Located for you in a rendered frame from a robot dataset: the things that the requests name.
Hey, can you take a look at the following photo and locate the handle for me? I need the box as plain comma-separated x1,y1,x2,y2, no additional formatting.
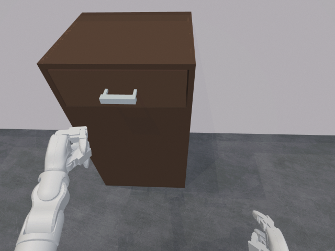
99,89,137,104

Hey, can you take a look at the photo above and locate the robot left forearm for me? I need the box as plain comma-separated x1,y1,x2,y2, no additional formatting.
14,170,70,251

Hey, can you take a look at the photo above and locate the cabinet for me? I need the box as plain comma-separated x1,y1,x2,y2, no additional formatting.
37,12,196,188

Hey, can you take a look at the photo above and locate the drawer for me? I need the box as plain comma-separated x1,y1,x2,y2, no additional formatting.
48,69,187,107

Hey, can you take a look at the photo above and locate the left robot hand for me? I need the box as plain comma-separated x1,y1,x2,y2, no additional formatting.
44,126,92,175

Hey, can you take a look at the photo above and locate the right robot hand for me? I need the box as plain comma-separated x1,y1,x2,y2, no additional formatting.
248,210,289,251

